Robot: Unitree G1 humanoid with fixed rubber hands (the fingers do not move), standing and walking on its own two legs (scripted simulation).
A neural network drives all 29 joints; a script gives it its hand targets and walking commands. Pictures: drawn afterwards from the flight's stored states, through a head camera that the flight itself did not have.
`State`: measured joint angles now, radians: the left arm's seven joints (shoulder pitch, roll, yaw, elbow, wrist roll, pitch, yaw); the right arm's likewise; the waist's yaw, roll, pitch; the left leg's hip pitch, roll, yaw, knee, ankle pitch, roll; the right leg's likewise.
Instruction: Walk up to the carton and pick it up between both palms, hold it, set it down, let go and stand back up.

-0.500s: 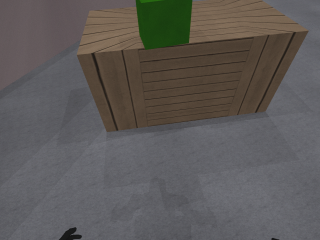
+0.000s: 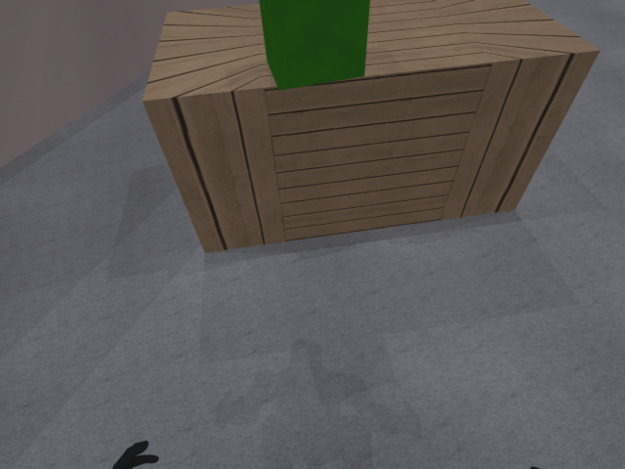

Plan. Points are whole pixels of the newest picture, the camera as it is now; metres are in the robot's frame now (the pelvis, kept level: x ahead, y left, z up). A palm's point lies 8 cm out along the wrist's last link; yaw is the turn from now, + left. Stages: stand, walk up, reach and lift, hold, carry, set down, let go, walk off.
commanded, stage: stand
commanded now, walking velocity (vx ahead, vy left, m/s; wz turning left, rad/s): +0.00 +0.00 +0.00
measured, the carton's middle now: (312, 26) +1.19 +0.06 +0.05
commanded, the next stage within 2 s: none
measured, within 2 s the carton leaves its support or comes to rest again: neither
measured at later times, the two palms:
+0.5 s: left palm out of the picture +0.10 +0.29 -0.11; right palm out of the picture +0.09 -0.30 -0.12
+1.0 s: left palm out of the picture +0.11 +0.29 -0.11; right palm out of the picture +0.09 -0.30 -0.12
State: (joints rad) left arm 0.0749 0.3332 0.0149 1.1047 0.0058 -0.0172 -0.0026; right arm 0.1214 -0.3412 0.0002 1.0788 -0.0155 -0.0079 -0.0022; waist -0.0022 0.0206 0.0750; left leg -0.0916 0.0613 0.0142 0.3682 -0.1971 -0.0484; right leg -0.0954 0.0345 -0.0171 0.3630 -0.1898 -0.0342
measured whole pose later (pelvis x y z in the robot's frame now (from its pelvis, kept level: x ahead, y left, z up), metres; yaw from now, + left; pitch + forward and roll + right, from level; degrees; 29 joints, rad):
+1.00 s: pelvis +0.02 +0.00 +0.00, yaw +0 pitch -4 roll +0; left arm 0.08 0.34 0.03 1.11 0.00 -0.01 0.01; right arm 0.12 -0.35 -0.01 1.07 -0.01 0.00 -0.01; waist 0.00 0.02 0.07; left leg -0.06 0.07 0.02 0.35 -0.22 -0.06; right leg -0.07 0.04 -0.02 0.35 -0.22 -0.04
